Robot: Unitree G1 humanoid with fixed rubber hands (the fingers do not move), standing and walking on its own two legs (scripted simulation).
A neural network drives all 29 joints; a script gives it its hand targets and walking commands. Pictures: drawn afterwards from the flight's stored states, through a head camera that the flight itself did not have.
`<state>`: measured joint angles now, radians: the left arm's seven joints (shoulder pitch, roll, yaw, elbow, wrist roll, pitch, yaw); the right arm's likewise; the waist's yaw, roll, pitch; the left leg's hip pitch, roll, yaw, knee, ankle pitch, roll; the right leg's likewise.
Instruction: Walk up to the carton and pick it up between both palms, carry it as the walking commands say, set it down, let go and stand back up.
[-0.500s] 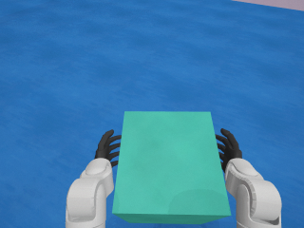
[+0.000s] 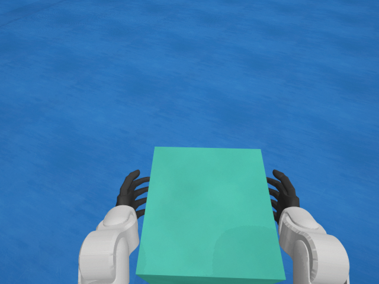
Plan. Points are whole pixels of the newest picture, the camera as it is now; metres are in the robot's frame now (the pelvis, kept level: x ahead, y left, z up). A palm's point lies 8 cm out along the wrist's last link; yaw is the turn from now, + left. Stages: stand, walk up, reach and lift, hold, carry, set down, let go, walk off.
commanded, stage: carry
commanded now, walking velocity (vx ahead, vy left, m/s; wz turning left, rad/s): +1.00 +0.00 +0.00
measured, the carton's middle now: (204, 224) +0.23 -0.01 +0.01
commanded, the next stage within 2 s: none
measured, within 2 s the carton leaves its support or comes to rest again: neither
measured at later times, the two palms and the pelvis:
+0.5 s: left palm (128, 95) +0.57 +0.20 +0.08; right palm (228, 85) +0.62 -0.09 +0.08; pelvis +0.37 +0.02 -0.01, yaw +6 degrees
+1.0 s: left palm (136, 29) +1.05 +0.25 +0.06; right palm (203, 26) +1.07 -0.04 +0.07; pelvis +0.83 +0.08 -0.04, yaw +5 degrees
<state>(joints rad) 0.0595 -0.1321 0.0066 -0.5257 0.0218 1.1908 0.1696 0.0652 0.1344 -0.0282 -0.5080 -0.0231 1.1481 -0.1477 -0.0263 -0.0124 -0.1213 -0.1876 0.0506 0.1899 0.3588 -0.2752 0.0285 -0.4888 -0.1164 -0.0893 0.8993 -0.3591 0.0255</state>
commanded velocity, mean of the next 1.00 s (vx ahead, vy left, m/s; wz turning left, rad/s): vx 1.00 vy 0.00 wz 0.00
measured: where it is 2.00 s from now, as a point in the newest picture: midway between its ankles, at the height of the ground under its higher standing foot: (167, 119)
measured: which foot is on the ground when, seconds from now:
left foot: down 0.00-0.24, up 0.26-0.54, down 0.56-1.00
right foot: up 0.00-0.20, down 0.22-0.60, up 0.62-0.98, down 1.00-1.00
